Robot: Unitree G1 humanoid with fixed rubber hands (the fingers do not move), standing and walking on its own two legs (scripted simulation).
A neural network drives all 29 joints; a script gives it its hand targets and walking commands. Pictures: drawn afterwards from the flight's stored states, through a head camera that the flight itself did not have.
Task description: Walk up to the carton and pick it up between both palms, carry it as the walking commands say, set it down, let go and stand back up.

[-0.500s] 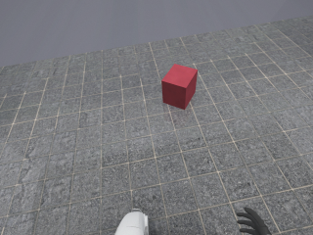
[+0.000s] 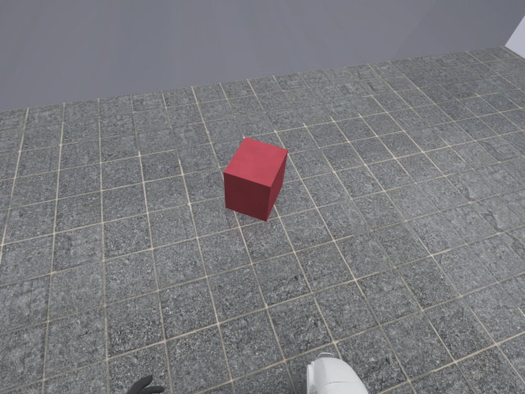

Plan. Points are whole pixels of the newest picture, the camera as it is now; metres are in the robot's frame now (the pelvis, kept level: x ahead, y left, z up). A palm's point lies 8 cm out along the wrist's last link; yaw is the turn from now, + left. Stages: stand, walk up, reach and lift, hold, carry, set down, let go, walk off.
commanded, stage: walk up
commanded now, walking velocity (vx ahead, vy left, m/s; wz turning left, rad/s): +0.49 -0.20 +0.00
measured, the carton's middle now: (255, 179) +1.08 -0.05 -0.66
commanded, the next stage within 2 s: none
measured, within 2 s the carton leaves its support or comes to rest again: neither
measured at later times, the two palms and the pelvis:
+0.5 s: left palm (161, 386) +0.16 +0.17 -0.12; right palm (403, 264) +0.37 -0.31 -0.14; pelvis +0.24 -0.07 +0.00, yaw -1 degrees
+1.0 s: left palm (162, 224) +0.49 +0.22 -0.16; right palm (386, 247) +0.40 -0.27 -0.12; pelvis +0.43 -0.02 +0.00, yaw -1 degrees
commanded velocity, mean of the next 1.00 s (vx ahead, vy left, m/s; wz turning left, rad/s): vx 0.40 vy -0.03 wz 0.00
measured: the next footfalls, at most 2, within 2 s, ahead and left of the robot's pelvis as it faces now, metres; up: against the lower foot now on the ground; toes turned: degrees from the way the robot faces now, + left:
right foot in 0.18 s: +0.24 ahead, -0.19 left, +0.00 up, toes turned -9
left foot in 0.70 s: +0.51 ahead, +0.10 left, +0.00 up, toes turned +10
